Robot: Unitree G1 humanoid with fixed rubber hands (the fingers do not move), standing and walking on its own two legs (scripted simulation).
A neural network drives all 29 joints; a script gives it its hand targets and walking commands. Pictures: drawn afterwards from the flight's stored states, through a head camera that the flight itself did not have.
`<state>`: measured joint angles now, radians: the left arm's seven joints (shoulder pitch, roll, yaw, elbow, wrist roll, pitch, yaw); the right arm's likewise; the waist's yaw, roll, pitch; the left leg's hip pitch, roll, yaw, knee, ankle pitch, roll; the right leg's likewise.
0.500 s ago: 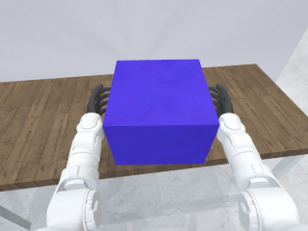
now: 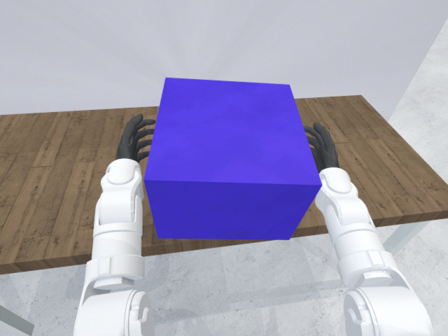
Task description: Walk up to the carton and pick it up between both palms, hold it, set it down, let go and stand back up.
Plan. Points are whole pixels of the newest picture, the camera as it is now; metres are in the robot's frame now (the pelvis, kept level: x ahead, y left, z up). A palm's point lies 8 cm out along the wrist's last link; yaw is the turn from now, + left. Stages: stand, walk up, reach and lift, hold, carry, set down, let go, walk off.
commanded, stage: reach and lift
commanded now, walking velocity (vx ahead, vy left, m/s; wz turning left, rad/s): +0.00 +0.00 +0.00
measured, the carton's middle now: (226, 157) +0.42 +0.00 +0.10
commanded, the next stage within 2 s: hold in 0.70 s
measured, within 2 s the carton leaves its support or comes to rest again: neither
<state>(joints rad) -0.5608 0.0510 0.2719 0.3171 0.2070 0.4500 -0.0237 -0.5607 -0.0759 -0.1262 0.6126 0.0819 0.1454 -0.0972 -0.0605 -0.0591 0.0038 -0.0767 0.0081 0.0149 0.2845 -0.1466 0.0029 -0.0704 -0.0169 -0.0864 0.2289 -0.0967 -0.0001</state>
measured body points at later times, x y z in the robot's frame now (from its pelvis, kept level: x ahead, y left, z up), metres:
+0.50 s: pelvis +0.01 +0.00 +0.00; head -0.02 +0.02 +0.45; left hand +0.39 +0.17 +0.16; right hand +0.38 -0.18 +0.15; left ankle +0.01 +0.11 -0.75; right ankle +0.02 -0.12 -0.75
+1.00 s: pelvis +0.00 +0.00 +0.00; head -0.04 +0.02 +0.45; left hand +0.38 +0.18 +0.18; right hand +0.37 -0.18 +0.17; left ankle +0.01 +0.11 -0.75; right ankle +0.02 -0.12 -0.75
